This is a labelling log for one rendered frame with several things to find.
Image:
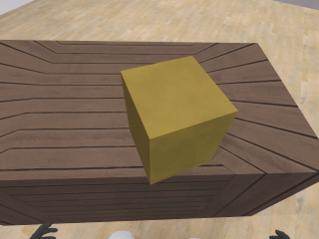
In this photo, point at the pedestal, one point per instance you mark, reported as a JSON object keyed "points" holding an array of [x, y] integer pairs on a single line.
{"points": [[67, 154]]}

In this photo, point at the left robot hand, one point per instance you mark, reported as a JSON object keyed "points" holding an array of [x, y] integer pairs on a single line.
{"points": [[44, 229]]}

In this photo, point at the carton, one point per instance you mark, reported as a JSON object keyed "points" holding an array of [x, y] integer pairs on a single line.
{"points": [[177, 116]]}

